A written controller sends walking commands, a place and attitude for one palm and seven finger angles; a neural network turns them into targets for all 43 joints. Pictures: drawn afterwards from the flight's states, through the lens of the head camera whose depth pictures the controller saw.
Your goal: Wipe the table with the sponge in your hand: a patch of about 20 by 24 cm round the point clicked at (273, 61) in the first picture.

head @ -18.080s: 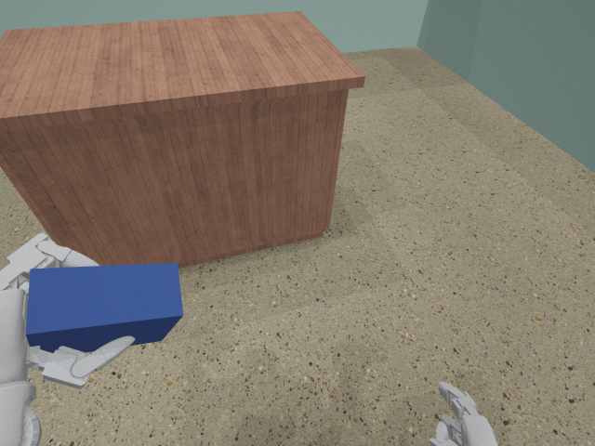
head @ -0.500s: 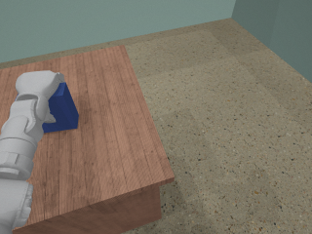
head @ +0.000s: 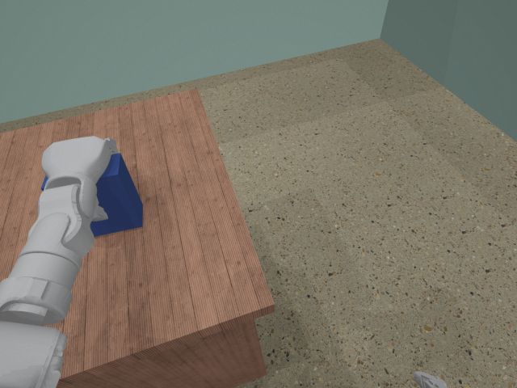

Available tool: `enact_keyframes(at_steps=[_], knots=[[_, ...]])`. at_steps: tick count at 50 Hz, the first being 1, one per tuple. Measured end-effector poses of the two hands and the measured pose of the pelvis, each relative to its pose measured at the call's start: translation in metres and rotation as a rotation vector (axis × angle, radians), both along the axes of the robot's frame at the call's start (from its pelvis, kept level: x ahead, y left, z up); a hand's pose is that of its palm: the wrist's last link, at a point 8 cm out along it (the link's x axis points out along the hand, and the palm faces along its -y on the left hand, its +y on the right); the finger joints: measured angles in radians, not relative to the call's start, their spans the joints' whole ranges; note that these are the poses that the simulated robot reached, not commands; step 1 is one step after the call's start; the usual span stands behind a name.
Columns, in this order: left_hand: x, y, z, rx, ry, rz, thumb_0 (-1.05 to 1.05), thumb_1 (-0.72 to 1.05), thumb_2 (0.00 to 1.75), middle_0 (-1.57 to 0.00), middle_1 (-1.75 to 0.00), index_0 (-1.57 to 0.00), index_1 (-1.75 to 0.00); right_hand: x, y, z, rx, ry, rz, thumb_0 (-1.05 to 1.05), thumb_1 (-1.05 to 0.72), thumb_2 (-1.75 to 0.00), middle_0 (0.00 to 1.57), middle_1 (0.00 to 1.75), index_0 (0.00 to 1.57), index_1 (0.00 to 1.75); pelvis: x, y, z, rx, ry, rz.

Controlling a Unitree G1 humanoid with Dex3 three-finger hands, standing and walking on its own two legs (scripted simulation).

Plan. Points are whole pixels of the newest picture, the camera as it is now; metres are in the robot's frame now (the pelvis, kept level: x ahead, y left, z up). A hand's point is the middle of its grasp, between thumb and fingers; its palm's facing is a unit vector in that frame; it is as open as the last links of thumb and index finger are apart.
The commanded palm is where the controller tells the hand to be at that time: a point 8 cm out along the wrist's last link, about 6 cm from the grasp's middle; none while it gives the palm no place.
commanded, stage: wipe back along the middle lane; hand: left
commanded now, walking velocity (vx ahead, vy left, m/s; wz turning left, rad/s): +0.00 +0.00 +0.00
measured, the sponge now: (103, 206) +0.38 +0.31 +0.06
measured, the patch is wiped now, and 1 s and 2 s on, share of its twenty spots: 0.55 0.80 0.80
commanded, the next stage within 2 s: slide across to the third lane in 1.40 s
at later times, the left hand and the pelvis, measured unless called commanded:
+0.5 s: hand (92, 209) +0.34 +0.29 +0.10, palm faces +0.01 +0.00 -1.00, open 10.1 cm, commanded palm +0.30 +0.28 +0.14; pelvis +0.00 -0.01 +0.00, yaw -1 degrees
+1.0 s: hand (86, 237) +0.29 +0.27 +0.11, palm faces +0.06 -0.03 -1.00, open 10.0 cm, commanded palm +0.25 +0.26 +0.14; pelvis -0.01 +0.00 +0.00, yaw -1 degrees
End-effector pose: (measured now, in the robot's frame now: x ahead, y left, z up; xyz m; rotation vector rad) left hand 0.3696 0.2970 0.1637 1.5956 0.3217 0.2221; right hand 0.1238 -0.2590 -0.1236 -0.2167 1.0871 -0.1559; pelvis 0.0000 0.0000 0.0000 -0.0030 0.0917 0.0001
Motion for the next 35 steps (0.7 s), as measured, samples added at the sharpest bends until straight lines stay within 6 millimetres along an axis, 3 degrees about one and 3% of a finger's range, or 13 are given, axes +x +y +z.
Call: enact_keyframes(at_steps=[7,23,35], knots=[[-0.015,-0.006,-0.005,-0.02,-0.041,0.028,0.0,-0.51,1.04,-0.75,-1.33,-0.76,-1.33,0.006,-0.004,0.002,0.005,-0.019,0.004,0.01,-0.91,-0.9,0.2,0.3,0.2,0.3,0.0,-0.004,0.0,0.002,-0.015,-0.007],[-0.047,-0.016,-0.005,-0.032,-0.076,0.041,0.0,-0.49,1.03,-0.73,-1.34,-0.74,-1.34,0.049,0.01,0.019,0.036,-0.176,0.054,0.01,-0.9,-0.9,0.2,0.3,0.2,0.3,-0.002,-0.006,-0.001,0.006,-0.045,-0.015],[-0.072,-0.023,-0.005,-0.035,-0.101,0.023,0.01,-0.48,1.02,-0.73,-1.34,-0.73,-1.34,0.058,0.023,0.022,0.062,-0.214,0.079,0.01,-0.9,-0.9,0.2,0.3,0.2,0.3,-0.004,-0.002,-0.001,0.006,-0.067,-0.022]])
